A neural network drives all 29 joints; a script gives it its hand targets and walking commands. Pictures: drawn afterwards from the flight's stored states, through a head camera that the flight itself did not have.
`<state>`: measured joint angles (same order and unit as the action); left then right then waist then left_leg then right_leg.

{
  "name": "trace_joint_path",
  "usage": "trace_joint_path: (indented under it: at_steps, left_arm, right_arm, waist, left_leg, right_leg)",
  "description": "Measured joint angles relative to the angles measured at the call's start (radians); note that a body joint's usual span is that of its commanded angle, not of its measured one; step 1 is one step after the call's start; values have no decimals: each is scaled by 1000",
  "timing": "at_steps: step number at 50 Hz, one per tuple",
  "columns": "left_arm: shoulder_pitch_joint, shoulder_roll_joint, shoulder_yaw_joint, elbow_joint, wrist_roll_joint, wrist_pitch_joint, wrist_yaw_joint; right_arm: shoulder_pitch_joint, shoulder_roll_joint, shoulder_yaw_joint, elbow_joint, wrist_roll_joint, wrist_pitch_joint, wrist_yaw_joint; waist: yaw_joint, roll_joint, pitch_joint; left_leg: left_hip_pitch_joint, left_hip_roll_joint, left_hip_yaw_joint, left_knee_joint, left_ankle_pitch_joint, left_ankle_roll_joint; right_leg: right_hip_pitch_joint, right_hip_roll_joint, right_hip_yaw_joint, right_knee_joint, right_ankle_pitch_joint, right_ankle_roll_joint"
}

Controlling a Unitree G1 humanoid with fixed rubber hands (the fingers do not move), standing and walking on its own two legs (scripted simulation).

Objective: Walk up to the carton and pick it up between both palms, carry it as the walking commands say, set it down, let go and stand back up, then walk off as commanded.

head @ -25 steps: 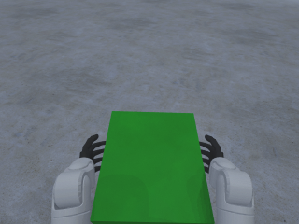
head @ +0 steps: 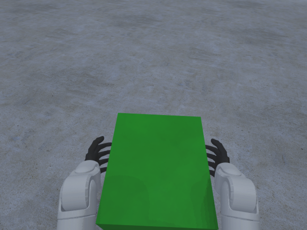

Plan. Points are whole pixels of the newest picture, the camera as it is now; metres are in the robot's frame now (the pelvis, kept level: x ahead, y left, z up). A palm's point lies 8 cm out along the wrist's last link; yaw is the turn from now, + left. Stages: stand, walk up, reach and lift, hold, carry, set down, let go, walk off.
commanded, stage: carry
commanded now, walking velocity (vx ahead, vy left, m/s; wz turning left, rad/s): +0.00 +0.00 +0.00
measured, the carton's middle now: (156, 179) +0.28 +0.00 -0.02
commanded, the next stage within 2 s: none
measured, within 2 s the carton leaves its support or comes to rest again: neither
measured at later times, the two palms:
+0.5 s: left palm (91, 162) +0.28 +0.16 +0.07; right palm (217, 165) +0.28 -0.16 +0.07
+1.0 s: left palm (86, 162) +0.27 +0.17 +0.08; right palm (216, 165) +0.27 -0.15 +0.08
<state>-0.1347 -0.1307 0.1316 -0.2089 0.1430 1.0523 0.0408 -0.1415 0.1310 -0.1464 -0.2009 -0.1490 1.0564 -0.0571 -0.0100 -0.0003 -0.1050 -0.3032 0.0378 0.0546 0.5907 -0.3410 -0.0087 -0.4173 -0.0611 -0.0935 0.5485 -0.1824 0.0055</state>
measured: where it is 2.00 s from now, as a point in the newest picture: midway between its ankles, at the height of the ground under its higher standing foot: outside the picture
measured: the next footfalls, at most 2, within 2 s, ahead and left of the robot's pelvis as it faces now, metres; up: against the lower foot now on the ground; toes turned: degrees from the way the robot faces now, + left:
right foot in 1.52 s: +0.03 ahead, -0.10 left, +0.00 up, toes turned +7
left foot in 1.84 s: -0.07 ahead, +0.14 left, +0.00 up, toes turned +33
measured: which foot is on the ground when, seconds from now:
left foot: down 0.00-1.00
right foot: down 0.00-1.00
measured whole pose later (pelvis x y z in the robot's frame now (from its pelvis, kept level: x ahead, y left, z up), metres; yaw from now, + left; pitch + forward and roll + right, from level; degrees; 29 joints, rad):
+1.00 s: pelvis +0.01 +0.02 +0.00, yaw +0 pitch +3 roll +0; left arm -0.12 -0.13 0.11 -0.32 0.11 1.10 0.07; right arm -0.12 0.13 -0.14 -0.31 -0.11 1.11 -0.08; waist -0.02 0.00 -0.09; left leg -0.30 0.02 0.07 0.62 -0.37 0.01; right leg -0.41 -0.09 -0.09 0.58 -0.21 0.03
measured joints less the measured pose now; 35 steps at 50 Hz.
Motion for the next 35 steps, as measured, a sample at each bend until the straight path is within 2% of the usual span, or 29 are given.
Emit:
trace_joint_path:
  at_steps: [16,35]
  left_arm:
    - [0,0,-1,29,3,-33,1]
    - [-2,0,-1,29,2,-29,3]
  right_arm:
    - [3,0,-2,26,-7,-33,3]
    - [1,0,-4,26,-8,-30,4]
  waist:
    - [1,2,8]
    - [4,2,11]
  left_leg:
    - [26,-1,10,4,-20,6]
    - [33,-5,22,6,-25,15]
  right_leg:
    - [18,-5,6,14,-22,9]
    - [24,-11,12,11,-20,19]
